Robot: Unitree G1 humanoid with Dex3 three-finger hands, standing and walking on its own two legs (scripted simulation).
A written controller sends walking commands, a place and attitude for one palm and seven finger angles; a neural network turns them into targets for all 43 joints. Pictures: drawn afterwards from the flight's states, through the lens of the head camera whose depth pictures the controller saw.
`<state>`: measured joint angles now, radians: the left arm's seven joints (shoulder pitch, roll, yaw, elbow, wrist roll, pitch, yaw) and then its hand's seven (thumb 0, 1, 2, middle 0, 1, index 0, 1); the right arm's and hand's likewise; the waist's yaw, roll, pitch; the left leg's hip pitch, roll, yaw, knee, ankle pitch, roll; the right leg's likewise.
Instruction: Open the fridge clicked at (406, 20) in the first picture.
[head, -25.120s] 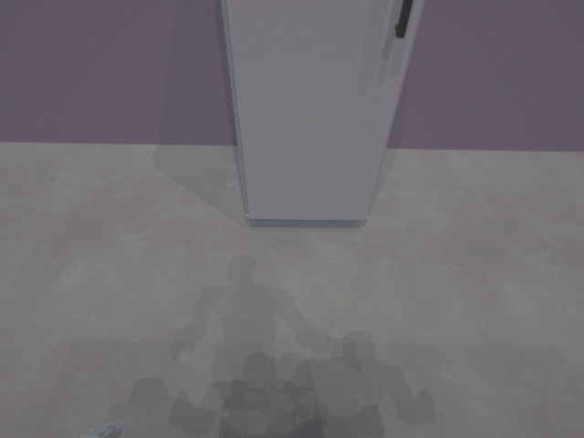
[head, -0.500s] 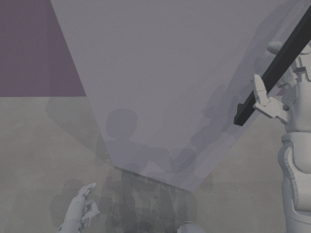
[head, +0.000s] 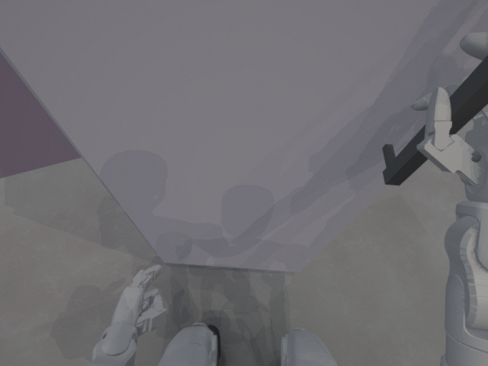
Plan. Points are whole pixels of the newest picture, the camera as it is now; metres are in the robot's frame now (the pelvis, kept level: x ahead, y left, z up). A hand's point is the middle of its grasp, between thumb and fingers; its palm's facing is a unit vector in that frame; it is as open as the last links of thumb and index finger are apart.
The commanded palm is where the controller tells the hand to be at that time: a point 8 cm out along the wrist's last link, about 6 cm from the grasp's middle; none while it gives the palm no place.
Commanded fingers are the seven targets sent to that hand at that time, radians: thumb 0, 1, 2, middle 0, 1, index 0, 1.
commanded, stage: walk backward, drawing the door open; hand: right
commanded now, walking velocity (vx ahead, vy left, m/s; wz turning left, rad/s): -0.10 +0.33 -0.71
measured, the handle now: (464, 82) +0.38 -0.15 +0.27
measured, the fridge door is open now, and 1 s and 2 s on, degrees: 24 49 80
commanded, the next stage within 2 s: stop walking and hold the door back in 1.66 s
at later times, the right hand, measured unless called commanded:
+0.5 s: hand (428, 193) +0.27 -0.12 +0.24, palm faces +0.52 +0.83 -0.20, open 6.9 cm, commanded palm +0.22 -0.15 +0.24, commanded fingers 0.00 -0.90 -0.90 0.45 1.40 0.45 1.40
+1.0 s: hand (400, 326) +0.17 -0.07 +0.24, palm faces +0.77 +0.61 -0.19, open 6.7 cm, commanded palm +0.10 -0.08 +0.24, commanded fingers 0.00 -0.90 -0.90 0.45 1.40 0.45 1.40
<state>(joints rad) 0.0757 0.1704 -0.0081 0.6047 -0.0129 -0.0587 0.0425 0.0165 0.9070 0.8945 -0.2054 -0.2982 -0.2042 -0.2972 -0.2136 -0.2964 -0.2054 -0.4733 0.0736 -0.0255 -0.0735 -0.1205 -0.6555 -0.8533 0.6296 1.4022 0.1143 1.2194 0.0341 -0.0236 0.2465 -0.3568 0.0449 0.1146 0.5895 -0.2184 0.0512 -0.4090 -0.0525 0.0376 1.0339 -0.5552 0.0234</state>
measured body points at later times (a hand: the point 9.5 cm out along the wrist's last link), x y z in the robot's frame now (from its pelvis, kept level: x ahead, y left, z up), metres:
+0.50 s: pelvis +0.01 +0.16 +0.00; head +0.10 +0.13 +0.44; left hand +0.26 +0.29 -0.11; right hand +0.24 -0.16 +0.24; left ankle +0.09 +0.27 -0.73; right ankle -0.05 -0.02 -0.69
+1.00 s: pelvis +0.02 +0.28 +0.01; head +0.07 +0.24 +0.45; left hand +0.27 +0.33 -0.10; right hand +0.12 -0.10 +0.25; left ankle +0.12 +0.41 -0.72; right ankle -0.03 +0.13 -0.73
